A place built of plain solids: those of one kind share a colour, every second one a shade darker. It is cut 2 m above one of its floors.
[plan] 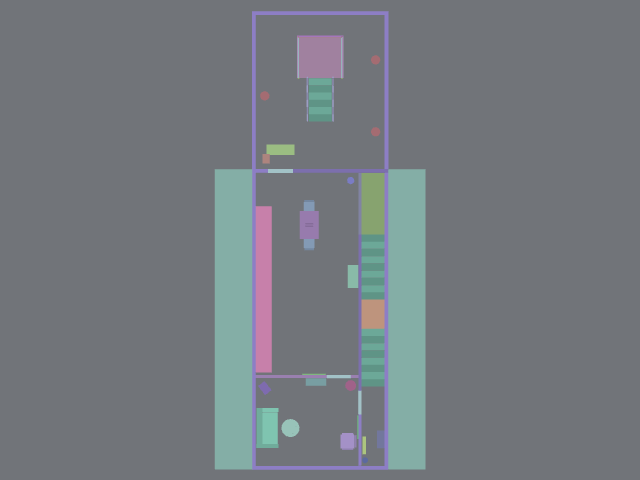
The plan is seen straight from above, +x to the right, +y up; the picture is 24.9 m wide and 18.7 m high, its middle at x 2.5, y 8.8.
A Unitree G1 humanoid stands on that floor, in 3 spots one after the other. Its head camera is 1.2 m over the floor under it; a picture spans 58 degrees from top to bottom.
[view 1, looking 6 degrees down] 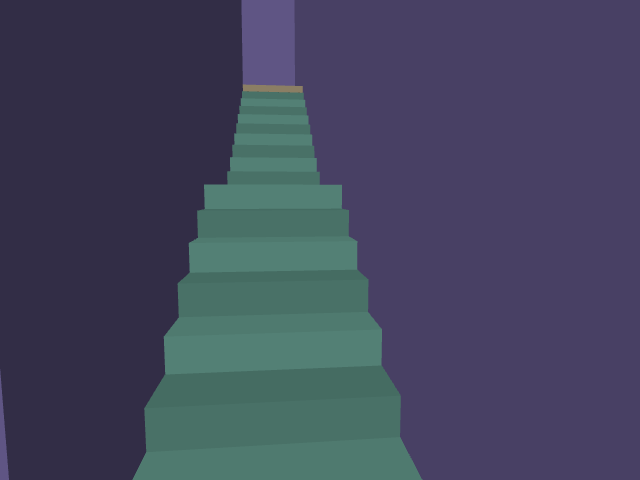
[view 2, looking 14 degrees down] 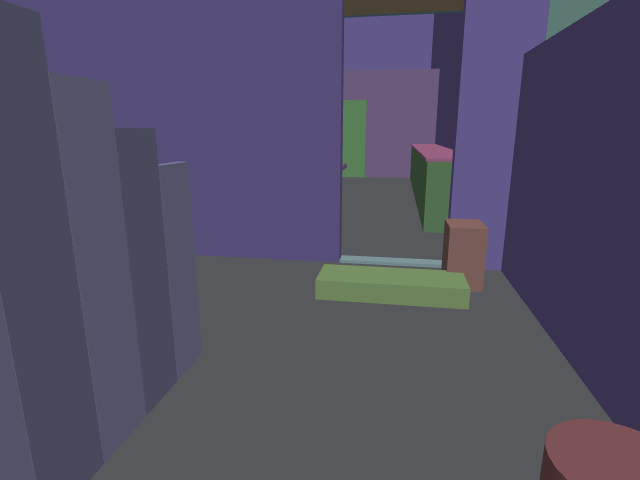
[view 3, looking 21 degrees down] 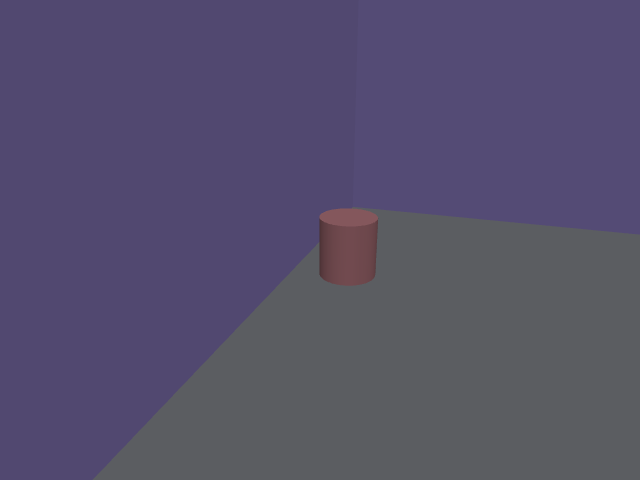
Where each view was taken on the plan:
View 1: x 4.57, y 2.19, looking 84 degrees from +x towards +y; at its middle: tread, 2.42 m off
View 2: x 0.95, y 15.47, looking -80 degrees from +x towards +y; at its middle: wall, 4.08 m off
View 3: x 4.01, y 15.47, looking -71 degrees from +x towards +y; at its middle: plant_pot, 2.67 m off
